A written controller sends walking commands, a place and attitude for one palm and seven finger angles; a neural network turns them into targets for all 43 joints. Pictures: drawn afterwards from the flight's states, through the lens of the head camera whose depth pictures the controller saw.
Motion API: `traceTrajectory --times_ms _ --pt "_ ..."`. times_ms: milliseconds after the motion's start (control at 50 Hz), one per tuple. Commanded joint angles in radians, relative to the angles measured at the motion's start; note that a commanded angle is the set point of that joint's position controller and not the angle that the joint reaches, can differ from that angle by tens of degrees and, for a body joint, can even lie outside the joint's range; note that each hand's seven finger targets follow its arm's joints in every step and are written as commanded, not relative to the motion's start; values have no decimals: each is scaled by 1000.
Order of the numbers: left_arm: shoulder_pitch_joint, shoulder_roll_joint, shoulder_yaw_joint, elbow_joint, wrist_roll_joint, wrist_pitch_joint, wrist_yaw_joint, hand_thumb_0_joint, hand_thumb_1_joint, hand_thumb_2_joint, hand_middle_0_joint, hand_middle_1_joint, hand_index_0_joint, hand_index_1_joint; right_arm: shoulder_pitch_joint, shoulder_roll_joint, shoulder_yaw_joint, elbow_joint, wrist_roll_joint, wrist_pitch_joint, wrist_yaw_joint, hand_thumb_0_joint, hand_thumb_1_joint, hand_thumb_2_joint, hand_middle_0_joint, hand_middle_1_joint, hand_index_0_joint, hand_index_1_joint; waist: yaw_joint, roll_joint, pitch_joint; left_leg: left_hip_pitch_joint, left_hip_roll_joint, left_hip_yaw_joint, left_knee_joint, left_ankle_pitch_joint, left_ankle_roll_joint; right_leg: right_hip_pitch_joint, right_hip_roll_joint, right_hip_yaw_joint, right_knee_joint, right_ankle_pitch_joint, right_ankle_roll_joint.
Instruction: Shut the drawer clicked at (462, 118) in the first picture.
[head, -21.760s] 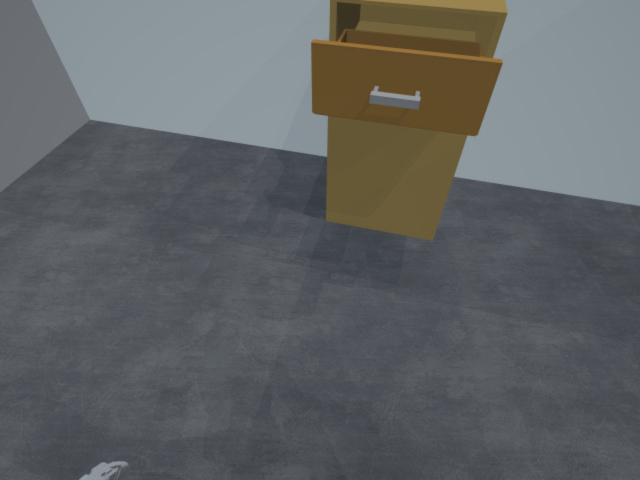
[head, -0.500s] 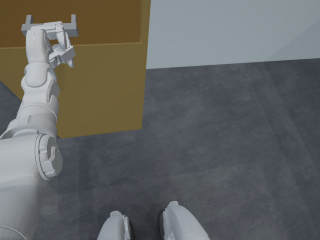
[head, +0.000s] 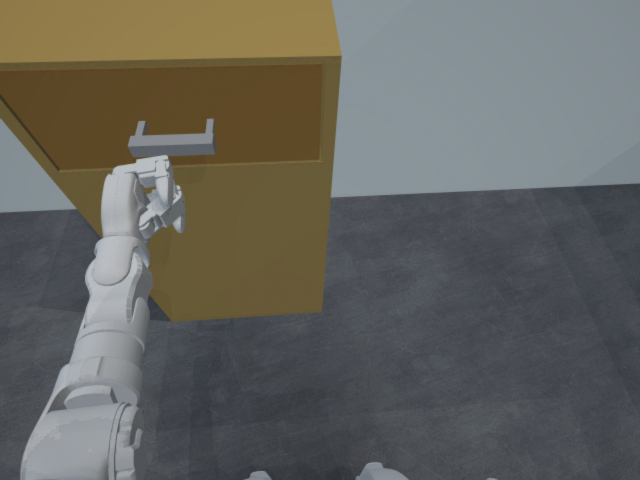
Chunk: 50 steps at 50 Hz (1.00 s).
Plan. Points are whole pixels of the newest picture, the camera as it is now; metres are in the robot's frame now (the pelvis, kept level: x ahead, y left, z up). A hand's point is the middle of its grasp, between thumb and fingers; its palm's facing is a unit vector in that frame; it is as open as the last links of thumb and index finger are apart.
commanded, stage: draw the hand back to the body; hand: left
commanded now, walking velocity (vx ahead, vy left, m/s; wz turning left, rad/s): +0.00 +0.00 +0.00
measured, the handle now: (175, 135) +0.57 +0.19 +0.06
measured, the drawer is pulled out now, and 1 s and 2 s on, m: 0.00 0.00 0.00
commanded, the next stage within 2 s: step back with the hand held close in 1.20 s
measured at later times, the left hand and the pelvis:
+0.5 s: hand (101, 302) +0.29 +0.19 +0.13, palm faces +0.19 -0.95 -0.23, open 3.3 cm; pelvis -0.01 -0.01 +0.03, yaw +2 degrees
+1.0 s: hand out of the picture +0.18 +0.23 +0.19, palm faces +0.39 -0.83 -0.40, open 3.3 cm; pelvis +0.00 -0.01 +0.04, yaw +2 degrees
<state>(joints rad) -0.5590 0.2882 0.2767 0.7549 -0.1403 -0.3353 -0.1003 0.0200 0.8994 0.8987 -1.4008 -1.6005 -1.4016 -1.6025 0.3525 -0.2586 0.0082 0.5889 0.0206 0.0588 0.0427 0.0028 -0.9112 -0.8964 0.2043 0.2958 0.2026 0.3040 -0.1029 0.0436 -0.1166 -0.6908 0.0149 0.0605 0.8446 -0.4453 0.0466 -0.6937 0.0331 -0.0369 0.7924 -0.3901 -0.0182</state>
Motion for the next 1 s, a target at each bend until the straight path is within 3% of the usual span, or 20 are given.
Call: traceTrajectory --times_ms 0,40,100,140,160,220,300,320,340,360,420,500,520,560,720,780,820,860,920,980 --pt "-192 190 35 -368 -52 5 -5 0 900 900 -1400 -1600 -1400 -1600 56 -147 -52 -114 21 -43 -25 0 -900 -900 200 300 200 300 33 -30 -386 294 4 -60 -102 595 -14 339 -3 20 -81 586 2" --pt "-183 171 6 -482 -53 8 -6 0 900 900 -1400 -1600 -1400 -1600 29 -136 -46 -124 22 -60 -34 0 -900 -900 200 300 200 300 36 39 -399 361 3 -65 -120 623 -16 351 -5 21 -92 577 1" --pt "-103 163 5 -517 -69 24 -15 0 900 900 -1400 -1600 -1400 -1600 -12 -135 -40 -119 25 -87 -48 0 -900 -900 200 300 200 300 38 -16 -327 358 2 -67 -149 546 -18 365 -8 14 -123 536 0" --pt "-93 136 -31 -532 -72 42 -37 0 900 900 -1400 -1600 -1400 -1600 -44 -132 -31 -119 30 -100 -57 0 -900 -900 200 300 200 300 33 22 -265 366 -2 -68 -172 486 -18 346 -11 14 -143 487 -3" --pt "-82 125 -41 -549 -81 53 -47 0 900 900 -1400 -1600 -1400 -1600 -56 -134 -29 -124 32 -109 -60 0 -900 -900 200 300 200 300 36 4 -271 374 -3 -74 -182 466 -18 355 -12 11 -149 470 -4" --pt "0 138 -32 -612 -98 85 -73 0 900 900 -1400 -1600 -1400 -1600 -103 -133 -22 -145 37 -134 -71 0 -900 -900 200 300 200 300 59 24 -259 396 -7 -80 -211 429 -20 384 -18 10 -171 433 -11" --pt "91 156 -1 -652 -125 136 -92 0 900 900 -1400 -1600 -1400 -1600 -161 -131 -11 -162 43 -162 -81 0 -900 -900 200 300 200 300 81 -53 -194 365 -14 -81 -255 331 -14 425 -26 11 -212 373 -8" --pt "150 239 -38 -766 -14 141 7 0 900 900 -1400 -1600 -1400 -1600 -208 -118 -20 -155 38 -142 -89 0 -900 -900 200 300 200 300 119 -32 -166 405 -11 -70 -297 315 -7 448 -52 55 -269 314 -16" --pt "205 173 -71 -785 -1 156 57 0 900 900 -1400 -1600 -1400 -1600 -223 -104 -12 -165 36 -137 -94 0 -900 -900 200 300 200 300 104 -29 -115 419 -11 -67 -324 288 -8 451 -50 53 -300 288 -11" --pt "222 150 -102 -819 16 167 92 0 900 900 -1400 -1600 -1400 -1600 -236 -102 -7 -159 36 -134 -97 0 -900 -900 200 300 200 300 102 -11 -96 443 -6 -73 -344 278 -10 457 -51 49 -315 271 -13" --pt "289 198 -57 -855 39 193 155 0 900 900 -1400 -1600 -1400 -1600 -257 -107 -2 -140 29 -123 -110 0 -900 -900 200 300 200 300 110 -66 -49 469 1 -77 -392 269 -4 504 -47 53 -367 251 -10" --pt "346 191 -49 -963 61 197 191 0 900 900 -1400 -1600 -1400 -1600 -281 -89 6 -137 18 -130 -119 0 -900 -900 200 300 200 300 115 7 -53 559 -3 -70 -440 296 -5 554 -50 49 -404 269 -11" --pt "373 188 -56 -978 62 199 191 0 900 900 -1400 -1600 -1400 -1600 -287 -94 6 -133 15 -134 -117 0 -900 -900 200 300 200 300 118 -4 -38 566 -3 -75 -449 296 -4 557 -46 49 -418 262 -11" --pt "424 186 -51 -1040 66 196 198 0 900 900 -1400 -1600 -1400 -1600 -292 -89 6 -136 10 -142 -115 0 -900 -900 200 300 200 300 124 36 -47 601 -4 -71 -466 333 -7 587 -46 48 -427 296 -13" --pt "724 199 17 -1184 68 194 201 0 900 900 -1400 -1600 -1400 -1600 -300 -89 -7 -131 -8 -161 -100 0 -900 -900 200 300 200 300 148 -21 5 624 3 -71 -484 451 -10 641 -42 38 -448 394 -15" --pt "790 196 34 -1274 66 188 201 0 900 900 -1400 -1600 -1400 -1600 -300 -83 -10 -139 -9 -164 -95 0 -900 -900 200 300 200 300 149 4 1 633 4 -69 -481 473 -11 647 -47 37 -442 411 -13" --pt "861 206 56 -1292 68 189 202 0 900 900 -1400 -1600 -1400 -1600 -303 -84 -14 -136 -10 -168 -94 0 -900 -900 200 300 200 300 153 -8 26 625 7 -71 -477 474 -12 637 -45 38 -448 403 -13" --pt "900 211 71 -1363 66 183 205 0 900 900 -1400 -1600 -1400 -1600 -297 -81 -16 -142 -10 -175 -93 0 -900 -900 200 300 200 300 153 21 9 635 9 -70 -472 486 -12 639 -49 40 -442 416 -12" --pt "980 217 100 -1381 63 185 209 0 900 900 -1400 -1600 -1400 -1600 -295 -79 -20 -140 -10 -182 -97 0 -900 -900 200 300 200 300 157 -20 45 620 12 -72 -465 462 -12 618 -45 43 -453 397 -11" --pt "1031 224 125 -1437 64 175 216 0 900 900 -1400 -1600 -1400 -1600 -293 -73 -21 -146 -6 -193 -100 0 -900 -900 200 300 200 300 161 6 55 611 13 -75 -466 432 -14 606 -46 41 -448 364 -11"
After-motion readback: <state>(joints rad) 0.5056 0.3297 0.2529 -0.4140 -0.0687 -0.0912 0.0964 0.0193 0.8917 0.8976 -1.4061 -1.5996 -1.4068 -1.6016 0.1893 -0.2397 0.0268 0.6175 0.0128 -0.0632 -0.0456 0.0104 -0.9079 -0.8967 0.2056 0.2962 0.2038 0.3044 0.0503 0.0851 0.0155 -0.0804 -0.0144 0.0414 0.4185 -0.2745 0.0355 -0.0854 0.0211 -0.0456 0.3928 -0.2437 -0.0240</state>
